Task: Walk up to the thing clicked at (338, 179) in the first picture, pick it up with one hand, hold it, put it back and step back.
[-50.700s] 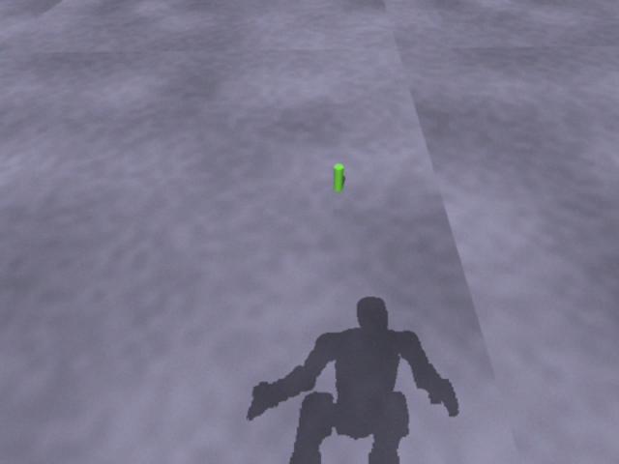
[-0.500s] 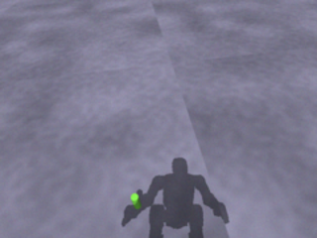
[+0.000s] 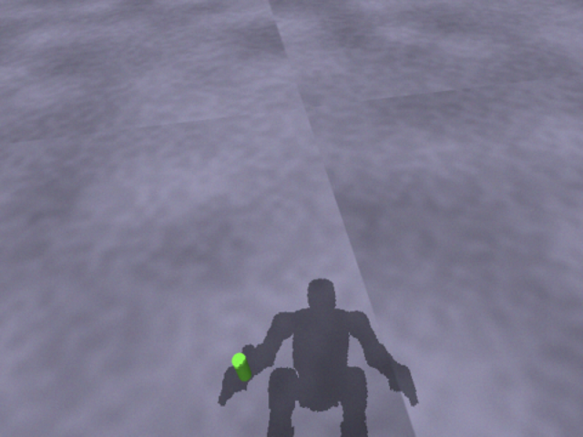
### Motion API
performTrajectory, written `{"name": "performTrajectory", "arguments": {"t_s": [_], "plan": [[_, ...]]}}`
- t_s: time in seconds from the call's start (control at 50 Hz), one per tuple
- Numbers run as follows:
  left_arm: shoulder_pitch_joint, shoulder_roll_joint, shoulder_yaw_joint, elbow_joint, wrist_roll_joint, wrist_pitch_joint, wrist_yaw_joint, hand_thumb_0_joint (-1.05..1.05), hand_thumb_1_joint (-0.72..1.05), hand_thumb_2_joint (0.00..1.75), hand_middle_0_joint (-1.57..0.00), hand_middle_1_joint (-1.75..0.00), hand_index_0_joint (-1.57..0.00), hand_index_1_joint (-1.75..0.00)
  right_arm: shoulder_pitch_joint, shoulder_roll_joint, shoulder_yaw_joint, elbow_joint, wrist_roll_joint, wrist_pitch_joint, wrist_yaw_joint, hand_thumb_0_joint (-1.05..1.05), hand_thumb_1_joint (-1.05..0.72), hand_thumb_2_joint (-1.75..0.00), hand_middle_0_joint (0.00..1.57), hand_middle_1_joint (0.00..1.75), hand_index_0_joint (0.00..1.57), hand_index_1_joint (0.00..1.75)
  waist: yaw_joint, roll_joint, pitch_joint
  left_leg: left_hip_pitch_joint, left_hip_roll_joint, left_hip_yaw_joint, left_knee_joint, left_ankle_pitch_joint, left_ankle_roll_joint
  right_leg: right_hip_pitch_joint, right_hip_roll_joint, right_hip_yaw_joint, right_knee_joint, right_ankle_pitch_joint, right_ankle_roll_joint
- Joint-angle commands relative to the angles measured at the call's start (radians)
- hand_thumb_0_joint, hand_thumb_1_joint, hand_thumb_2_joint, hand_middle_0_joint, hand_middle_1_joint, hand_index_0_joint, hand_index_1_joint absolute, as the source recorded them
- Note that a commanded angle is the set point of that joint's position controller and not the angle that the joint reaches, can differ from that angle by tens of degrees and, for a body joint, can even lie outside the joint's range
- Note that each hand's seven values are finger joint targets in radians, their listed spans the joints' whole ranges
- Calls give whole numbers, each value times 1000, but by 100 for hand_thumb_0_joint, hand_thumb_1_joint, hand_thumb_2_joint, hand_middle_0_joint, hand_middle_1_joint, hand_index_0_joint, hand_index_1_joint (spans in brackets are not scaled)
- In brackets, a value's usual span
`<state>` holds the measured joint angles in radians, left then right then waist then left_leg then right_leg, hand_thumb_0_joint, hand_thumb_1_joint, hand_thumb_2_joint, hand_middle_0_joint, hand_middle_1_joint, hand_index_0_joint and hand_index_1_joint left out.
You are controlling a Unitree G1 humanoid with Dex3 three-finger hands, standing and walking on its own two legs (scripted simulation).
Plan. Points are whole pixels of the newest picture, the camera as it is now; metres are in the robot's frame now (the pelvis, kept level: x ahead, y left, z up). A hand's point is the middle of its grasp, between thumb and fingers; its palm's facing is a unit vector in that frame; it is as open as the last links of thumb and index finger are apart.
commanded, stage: stand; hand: left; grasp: from the side
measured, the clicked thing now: (242, 367) +0.47 +0.23 -0.71
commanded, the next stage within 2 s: step back in 0.68 s
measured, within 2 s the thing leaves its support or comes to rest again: neither
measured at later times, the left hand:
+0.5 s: hand out of the picture +0.09 +0.25 -0.16, palm faces +0.00 -0.94 -0.35, open 7.4 cm
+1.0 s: hand out of the picture +0.11 +0.30 -0.18, palm faces -0.03 -0.92 -0.39, open 7.4 cm
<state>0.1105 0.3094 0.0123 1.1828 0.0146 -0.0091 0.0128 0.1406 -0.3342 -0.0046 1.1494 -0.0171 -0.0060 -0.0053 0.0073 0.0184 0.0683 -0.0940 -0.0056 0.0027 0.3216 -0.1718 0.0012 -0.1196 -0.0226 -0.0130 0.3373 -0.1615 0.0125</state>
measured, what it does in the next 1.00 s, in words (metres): stands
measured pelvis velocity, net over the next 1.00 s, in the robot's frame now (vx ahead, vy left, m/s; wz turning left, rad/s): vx -0.02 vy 0.04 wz -0.01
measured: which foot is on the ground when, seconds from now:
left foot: down 0.00-1.00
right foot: down 0.00-0.98, up 1.00-1.00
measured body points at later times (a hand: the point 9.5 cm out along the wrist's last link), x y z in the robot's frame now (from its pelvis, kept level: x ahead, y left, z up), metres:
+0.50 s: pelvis +0.02 +0.00 +0.00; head +0.03 -0.01 +0.45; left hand +0.09 +0.30 -0.13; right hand +0.08 -0.30 -0.14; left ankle +0.01 +0.12 -0.75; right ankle +0.02 -0.13 -0.75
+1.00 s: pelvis -0.02 +0.04 -0.03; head +0.04 +0.05 +0.42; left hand +0.11 +0.35 -0.15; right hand +0.06 -0.30 -0.14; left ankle -0.03 +0.13 -0.75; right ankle +0.02 -0.12 -0.74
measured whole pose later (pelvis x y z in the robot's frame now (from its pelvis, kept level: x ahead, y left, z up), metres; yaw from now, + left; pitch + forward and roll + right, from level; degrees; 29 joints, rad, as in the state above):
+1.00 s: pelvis -0.02 +0.04 -0.03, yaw -1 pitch +0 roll +0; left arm 0.06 0.40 0.06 0.93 0.01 0.05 0.02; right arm 0.12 -0.40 -0.07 0.98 -0.02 0.03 0.02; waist -0.01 -0.03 0.14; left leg -0.28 -0.04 -0.01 0.66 -0.37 0.04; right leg -0.37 -0.04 0.04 0.69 -0.33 0.01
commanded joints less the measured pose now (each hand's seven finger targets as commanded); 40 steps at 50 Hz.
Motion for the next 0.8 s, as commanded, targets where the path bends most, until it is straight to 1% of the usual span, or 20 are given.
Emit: {"name": "performTrajectory", "arguments": {"t_s": [0.0, 0.12, 0.14, 0.18, 0.22, 0.24, 0.26, 0.3, 0.34, 0.4, 0.48, 0.54, 0.58, 0.6, 0.64, 0.66, 0.7, 0.72, 0.74, 0.78], "plan": [[-40, 216, 31, -58, 2, -19, 9, 0, 90, 90, -20, -30, -20, -30, -38, -192, -33, -51, -1, -22, -17, 0, -90, -90, 20, 30, 20, 30, -1, -22, -64, -15, 122, -100, -69, 81, 17, 25, -107, 99, -60, 109, -26], [-44, 216, 32, -59, 2, -17, 8, 0, 90, 90, -20, -30, -20, -30, -49, -197, -34, -51, -1, -22, -16, 0, -90, -90, 20, 30, 20, 30, 2, -20, -61, -10, 126, -103, -81, 79, 14, 20, -104, 97, -63, 94, -26], [-48, 217, 34, -61, 1, -18, 7, 0, 90, 90, -20, -30, -20, -30, -44, -196, -34, -52, -1, -22, -17, 0, -90, -90, 20, 30, 20, 30, -3, -21, -63, -10, 128, -96, -78, 79, 16, 28, -109, 100, -59, 108, -29], [-49, 214, 32, -63, -1, -19, 6, 0, 90, 90, -20, -30, -20, -30, -47, -197, -33, -52, -1, -25, -15, 0, -90, -90, 20, 30, 20, 30, -1, -16, -74, 1, 130, -97, -74, 116, 15, 32, -109, 100, -57, 126, -27], [-55, 217, 32, -66, -2, -20, 6, 0, 90, 90, -20, -30, -20, -30, -48, -197, -33, -51, -1, -25, -15, 0, -90, -90, 20, 30, 20, 30, -2, -23, -71, -5, 130, -97, -76, 114, 12, 35, -109, 100, -58, 122, -26], [-49, 213, 32, -67, -1, -20, 6, 0, 90, 90, -20, -30, -20, -30, -57, -205, -36, -54, -1, -25, -16, 0, -90, -90, 20, 30, 20, 30, 0, -20, -84, 8, 134, -96, -68, 121, 17, 40, -112, 101, -58, 142, -26], [-59, 219, 33, -66, -1, -19, 7, 0, 90, 90, -20, -30, -20, -30, -57, -193, -33, -53, -1, -24, -16, 0, -90, -90, 20, 30, 20, 30, -3, -29, -75, -2, 130, -97, -76, 123, 12, 39, -109, 99, -57, 139, -25], [-57, 217, 34, -71, 1, -19, 7, 0, 90, 90, -20, -30, -20, -30, -56, -204, -36, -56, 0, -25, -17, 0, -90, -90, 20, 30, 20, 30, -4, -14, -87, 3, 130, -92, -70, 141, 14, 47, -111, 98, -56, 176, -25], [-59, 222, 35, -72, -1, -20, 7, 0, 90, 90, -20, -30, -20, -30, -60, -201, -35, -56, 0, -25, -14, 0, -90, -90, 20, 30, 20, 30, -2, -22, -78, 4, 131, -95, -77, 119, 11, 35, -108, 96, -61, 134, -22], [-65, 221, 34, -75, 1, -19, 7, 0, 90, 90, -20, -30, -20, -30, -64, -201, -36, -58, -1, -21, -14, 0, -90, -90, 20, 30, 20, 30, -5, -29, -71, -5, 132, -95, -78, 83, 15, 26, -109, 99, -71, 106, -23], [-57, 219, 35, -77, -1, -22, 6, 0, 90, 90, -20, -30, -20, -30, -65, -209, -38, -60, 0, -25, -14, 0, -90, -90, 20, 30, 20, 30, -6, -11, -104, 20, 138, -91, -65, 148, 18, 49, -116, 99, -52, 181, -29], [-58, 221, 34, -77, -2, -23, 5, 0, 90, 90, -20, -30, -20, -30, -62, -205, -35, -58, 1, -26, -14, 0, -90, -90, 20, 30, 20, 30, -5, -15, -97, 14, 135, -91, -69, 166, 14, 53, -113, 97, -52, 193, -25], [-61, 228, 36, -77, -2, -21, 6, 0, 90, 90, -20, -30, -20, -30, -67, -200, -35, -60, 1, -25, -14, 0, -90, -90, 20, 30, 20, 30, -6, -33, -90, 23, 136, -93, -73, 155, 12, 41, -110, 94, -52, 170, -26], [-54, 218, 32, -77, -2, -21, 5, 0, 90, 90, -20, -30, -20, -30, -68, -208, -35, -60, 1, -24, -13, 0, -90, -90, 20, 30, 20, 30, -3, -22, -92, 19, 136, -92, -68, 143, 16, 42, -110, 96, -59, 165, -24], [-61, 227, 34, -81, -2, -21, 6, 0, 90, 90, -20, -30, -20, -30, -60, -204, -36, -61, 1, -24, -13, 0, -90, -90, 20, 30, 20, 30, -8, -23, -98, 26, 136, -91, -70, 164, 12, 42, -111, 94, -54, 175, -26], [-38, 302, 80, -130, -16, -15, 10, 0, 90, 90, -20, -30, -20, -30, -92, -258, -62, -85, 2, -5, -8, 0, -90, -90, 20, 30, 20, 30, -2, -47, -3, -54, 122, -97, 36, 268, 34, -34, -99, 111, 27, 326, -32], [-7, 293, 84, -157, -20, -10, 15, 0, 90, 90, -20, -30, -20, -30, -66, -238, -63, -110, 12, 5, -7, 0, -90, -90, 20, 30, 20, 30, -7, -42, -88, -36, 116, -70, 109, 313, 41, -11, -112, 115, 73, 383, -65], [-10, 293, 87, -179, -18, -8, 16, 0, 90, 90, -20, -30, -20, -30, -60, -240, -67, -124, 14, 10, -5, 0, -90, -90, 20, 30, 20, 30, -13, -47, -124, -46, 108, -62, 143, 303, 46, -1, -118, 121, 89, 393, -79], [-20, 299, 92, -197, -16, -3, 17, 0, 90, 90, -20, -30, -20, -30, -57, -230, -71, -133, 14, 15, -5, 0, -90, -90, 20, 30, 20, 30, -14, -66, -146, -54, 90, -52, 190, 265, 45, -14, -135, 143, 92, 386, -104], [-36, 314, 96, -237, -12, 3, 17, 0, 90, 90, -20, -30, -20, -30, -47, -232, -76, -152, 13, 24, -4, 0, -90, -90, 20, 30, 20, 30, -18, -93, -161, -71, 50, -29, 282, 165, 38, -57, -194, 209, 80, 384, -154]]}}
